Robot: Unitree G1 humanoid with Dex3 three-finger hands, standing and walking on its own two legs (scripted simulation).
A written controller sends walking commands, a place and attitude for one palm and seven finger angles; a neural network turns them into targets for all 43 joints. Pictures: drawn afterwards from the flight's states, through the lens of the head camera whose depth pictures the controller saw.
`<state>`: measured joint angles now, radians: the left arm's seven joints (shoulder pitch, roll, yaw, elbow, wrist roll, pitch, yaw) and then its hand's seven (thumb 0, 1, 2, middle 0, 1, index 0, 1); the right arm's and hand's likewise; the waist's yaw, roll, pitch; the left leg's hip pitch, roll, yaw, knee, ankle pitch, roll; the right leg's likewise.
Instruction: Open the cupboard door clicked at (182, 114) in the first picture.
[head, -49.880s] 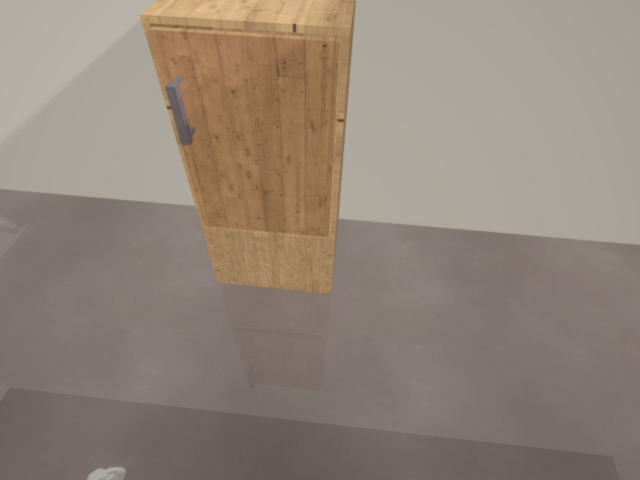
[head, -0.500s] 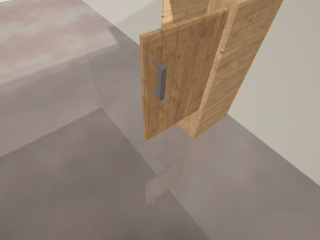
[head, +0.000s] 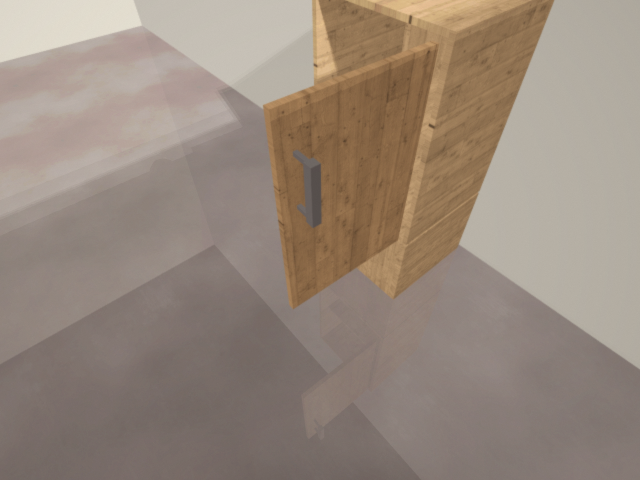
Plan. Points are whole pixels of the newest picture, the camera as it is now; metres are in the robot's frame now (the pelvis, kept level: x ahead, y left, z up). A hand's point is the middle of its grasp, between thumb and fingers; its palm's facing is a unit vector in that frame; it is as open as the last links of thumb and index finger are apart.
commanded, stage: let the arm hang, fingers relaxed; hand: left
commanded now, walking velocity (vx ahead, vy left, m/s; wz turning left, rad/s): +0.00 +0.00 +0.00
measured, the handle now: (306, 189) +0.61 +0.06 -0.01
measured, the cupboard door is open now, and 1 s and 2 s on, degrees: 88 88 88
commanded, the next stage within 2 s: look to check the result in 0.14 s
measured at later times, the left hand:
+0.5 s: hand out of the picture +0.03 +0.18 -0.17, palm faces +0.02 -0.97 -0.24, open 7.4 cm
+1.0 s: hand out of the picture +0.05 +0.17 -0.17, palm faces +0.02 -0.98 -0.21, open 7.4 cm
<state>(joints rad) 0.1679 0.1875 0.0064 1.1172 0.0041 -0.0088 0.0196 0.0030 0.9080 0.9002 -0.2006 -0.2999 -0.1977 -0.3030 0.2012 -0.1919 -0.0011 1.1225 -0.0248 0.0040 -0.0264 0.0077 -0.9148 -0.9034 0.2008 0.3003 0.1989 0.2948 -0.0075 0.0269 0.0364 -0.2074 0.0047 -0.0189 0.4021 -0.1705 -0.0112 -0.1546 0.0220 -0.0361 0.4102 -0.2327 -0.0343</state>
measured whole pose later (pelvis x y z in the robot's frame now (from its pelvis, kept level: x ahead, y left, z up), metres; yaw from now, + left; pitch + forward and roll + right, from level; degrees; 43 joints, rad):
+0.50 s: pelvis +0.02 -0.01 +0.00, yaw +0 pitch -1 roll +0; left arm 0.23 0.19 0.01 1.15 0.00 -0.01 0.02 0.00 0.91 0.90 -0.20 -0.30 -0.20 -0.30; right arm 0.21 -0.18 0.00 1.14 -0.02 0.01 -0.04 0.01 -0.91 -0.90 0.20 0.30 0.20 0.29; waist 0.00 0.02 0.07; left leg -0.18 0.03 -0.02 0.38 -0.19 -0.03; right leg -0.11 0.05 -0.04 0.37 -0.24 -0.05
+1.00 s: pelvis +0.03 -0.02 +0.00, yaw -1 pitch -1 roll +0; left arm 0.22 0.17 0.01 1.13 0.00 -0.01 0.03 0.00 0.91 0.90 -0.20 -0.30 -0.20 -0.30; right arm 0.22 -0.17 0.00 1.14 -0.02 0.01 -0.04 0.00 -0.91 -0.90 0.20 0.30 0.20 0.29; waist -0.01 0.02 0.05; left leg -0.16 0.03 -0.02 0.38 -0.20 -0.03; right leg -0.10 0.05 -0.03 0.36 -0.25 -0.06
